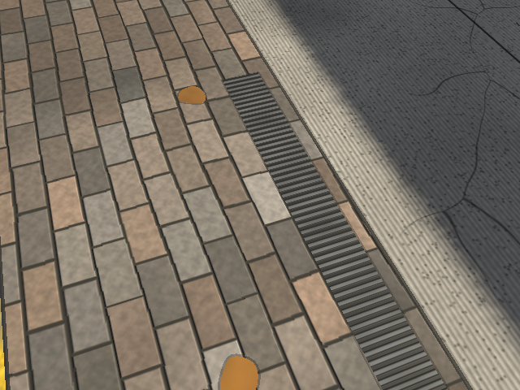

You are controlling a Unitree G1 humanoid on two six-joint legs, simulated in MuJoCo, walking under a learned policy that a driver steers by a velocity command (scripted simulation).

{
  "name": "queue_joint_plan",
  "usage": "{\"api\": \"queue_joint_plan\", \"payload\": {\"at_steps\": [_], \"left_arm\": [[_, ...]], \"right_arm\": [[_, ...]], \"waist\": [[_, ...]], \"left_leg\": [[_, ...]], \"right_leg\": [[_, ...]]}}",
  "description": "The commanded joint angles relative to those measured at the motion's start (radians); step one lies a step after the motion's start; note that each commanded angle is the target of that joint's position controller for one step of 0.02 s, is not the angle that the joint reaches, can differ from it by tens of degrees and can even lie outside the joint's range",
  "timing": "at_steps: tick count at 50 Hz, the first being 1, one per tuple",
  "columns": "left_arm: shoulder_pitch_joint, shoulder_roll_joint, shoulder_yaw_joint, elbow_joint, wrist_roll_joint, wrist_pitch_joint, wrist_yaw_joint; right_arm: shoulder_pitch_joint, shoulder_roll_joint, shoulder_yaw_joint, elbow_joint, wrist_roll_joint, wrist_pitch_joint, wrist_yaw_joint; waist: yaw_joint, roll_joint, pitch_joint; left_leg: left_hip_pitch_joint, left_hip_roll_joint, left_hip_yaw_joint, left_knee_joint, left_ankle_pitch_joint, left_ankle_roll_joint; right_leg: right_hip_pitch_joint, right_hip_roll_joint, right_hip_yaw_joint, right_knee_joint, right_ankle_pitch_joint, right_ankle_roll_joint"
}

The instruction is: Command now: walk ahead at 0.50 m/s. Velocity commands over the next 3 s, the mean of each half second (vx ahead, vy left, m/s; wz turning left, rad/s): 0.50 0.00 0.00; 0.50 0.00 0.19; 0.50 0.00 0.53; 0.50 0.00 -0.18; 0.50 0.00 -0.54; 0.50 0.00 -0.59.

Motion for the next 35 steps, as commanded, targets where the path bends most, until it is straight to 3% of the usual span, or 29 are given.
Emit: {"api": "queue_joint_plan", "payload": {"at_steps": [1, 3, 6, 12, 18, 21, 22, 23, 24, 25, 26, 27, 28, 29, 31, 35], "left_arm": [[-0.033, 0.096, 0.024, -0.078, 0.002, -0.016, -0.007], [-0.012, 0.064, 0.02, -0.068, 0.027, 0.008, -0.018], [-0.054, 0.049, 0.02, -0.084, 0.03, 0.03, -0.031], [-0.306, 0.045, 0.009, -0.174, 0.02, 0.033, -0.037], [-0.449, 0.048, 0.0, -0.231, 0.015, 0.023, -0.032], [-0.401, 0.068, 0.01, -0.23, 0.014, 0.009, -0.026], [-0.318, 0.081, 0.019, -0.204, 0.015, 0.004, -0.02], [-0.163, 0.097, 0.031, -0.152, 0.02, -0.005, -0.011], [0.015, 0.151, 0.051, -0.103, 0.04, -0.015, 0.0], [0.128, 0.264, 0.082, -0.094, 0.06, -0.013, 0.006], [0.065, 0.239, 0.078, -0.097, 0.021, 0.003, -0.006], [-0.058, 0.194, 0.065, -0.114, 0.002, 0.007, -0.009], [-0.126, 0.124, 0.047, -0.126, 0.002, 0.001, -0.013], [-0.153, 0.089, 0.037, -0.122, 0.004, -0.006, -0.012], [-0.136, 0.054, 0.023, -0.095, 0.003, -0.021, -0.005], [-0.048, 0.104, 0.033, -0.062, 0.005, -0.041, -0.002]], "right_arm": [[0.163, -0.104, -0.032, 0.026, 0.015, -0.001, 0.001], [0.165, -0.057, -0.016, 0.053, 0.02, -0.013, -0.005], [0.241, -0.088, -0.021, 0.091, 0.024, -0.033, -0.007], [0.337, -0.086, -0.014, 0.126, 0.024, -0.03, -0.009], [0.426, -0.095, -0.013, 0.168, 0.013, -0.024, -0.022], [0.395, -0.112, -0.019, 0.173, 0.006, -0.019, -0.031], [0.38, -0.121, -0.022, 0.173, 0.004, -0.017, -0.032], [0.362, -0.123, -0.022, 0.171, 0.008, -0.013, -0.03], [0.355, -0.105, -0.015, 0.152, 0.017, -0.014, -0.026], [0.452, -0.008, 0.005, 0.121, 0.059, -0.015, -0.013], [0.427, -0.083, -0.019, 0.133, 0.035, -0.013, -0.014], [0.341, -0.095, -0.028, 0.109, 0.024, -0.01, -0.014], [0.288, -0.079, -0.024, 0.097, 0.02, -0.015, -0.009], [0.273, -0.06, -0.024, 0.098, 0.015, -0.01, -0.006], [0.304, -0.029, -0.02, 0.109, -0.006, 0.016, 0.006], [0.207, -0.03, -0.022, 0.073, -0.002, 0.043, 0.017]], "waist": [[-0.058, 0.036, -0.064], [-0.013, 0.07, -0.038], [-0.002, 0.064, -0.029], [-0.052, 0.062, 0.029], [-0.092, 0.075, 0.046], [-0.05, 0.08, 0.024], [-0.014, 0.086, -0.019], [0.052, 0.061, -0.096], [0.114, 0.019, -0.204], [0.091, -0.196, -0.351], [0.073, -0.131, -0.354], [0.022, -0.073, -0.183], [0.003, -0.025, -0.091], [-0.028, -0.026, -0.041], [-0.068, -0.054, -0.029], [-0.068, -0.041, -0.004]], "left_leg": [[0.364, 0.314, -0.439, -0.345, -0.036, 0.141], [0.255, 0.247, -0.308, -0.382, 0.081, 0.1], [0.246, 0.227, -0.239, -0.41, 0.199, 0.11], [0.302, 0.185, -0.156, -0.444, 0.288, 0.095], [0.462, 0.227, -0.14, -0.399, 0.416, 0.099], [0.516, 0.247, -0.121, -0.292, 0.649, 0.081], [0.515, 0.241, -0.11, -0.194, 0.777, 0.068], [0.479, 0.208, -0.079, -0.019, 0.806, 0.05], [0.303, 0.169, -0.056, 0.221, 0.591, 0.031], [-0.054, 0.004, 0.01, 0.628, 0.021, -0.022], [-0.175, -0.044, -0.129, 0.762, -0.341, -0.008], [-0.238, 0.024, -0.156, 0.773, -0.258, 0.001], [-0.224, 0.061, -0.154, 0.717, -0.183, 0.0], [-0.184, 0.091, -0.149, 0.653, -0.144, -0.004], [-0.1, 0.111, -0.137, 0.585, -0.108, -0.027], [-0.197, 0.127, -0.115, 0.503, -0.008, -0.058]], "right_leg": [[-0.428, -0.09, 0.067, 0.22, 0.134, -0.022], [-0.342, -0.119, 0.056, 0.147, 0.175, 0.001], [-0.374, -0.127, 0.024, 0.097, 0.222, 0.029], [-0.482, -0.139, -0.031, -0.185, 0.409, 0.067], [-0.465, -0.097, -0.064, -0.385, 0.42, 0.03], [-0.361, -0.056, -0.075, -0.447, 0.313, -0.017], [-0.253, -0.023, -0.087, -0.469, 0.279, -0.036], [-0.072, 0.006, -0.104, -0.536, 0.314, -0.06], [0.193, -0.105, 0.016, -0.541, 0.293, -0.104], [0.494, -0.416, 0.493, -0.604, 0.183, -0.236], [0.453, -0.447, 0.693, -0.723, 0.173, -0.257], [0.306, -0.408, 0.518, -0.734, 0.123, -0.225], [0.166, -0.365, 0.406, -0.779, 0.172, -0.195], [0.075, -0.314, 0.316, -0.811, 0.222, -0.155], [-0.017, -0.255, 0.205, -0.842, 0.328, -0.12], [0.004, -0.239, 0.111, -0.889, 0.417, -0.127]]}}
Next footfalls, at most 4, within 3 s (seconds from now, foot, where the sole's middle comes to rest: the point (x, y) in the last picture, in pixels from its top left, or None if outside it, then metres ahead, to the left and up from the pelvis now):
0.48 right None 0.42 -0.10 -0.76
1.04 left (246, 297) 0.70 0.08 -0.76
1.58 right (268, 197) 1.06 0.03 -0.76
2.08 left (192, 155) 1.23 0.29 -0.76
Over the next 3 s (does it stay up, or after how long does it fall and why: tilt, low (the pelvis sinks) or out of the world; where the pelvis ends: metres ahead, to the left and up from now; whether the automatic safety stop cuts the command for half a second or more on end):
stays up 1.57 0.13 0.01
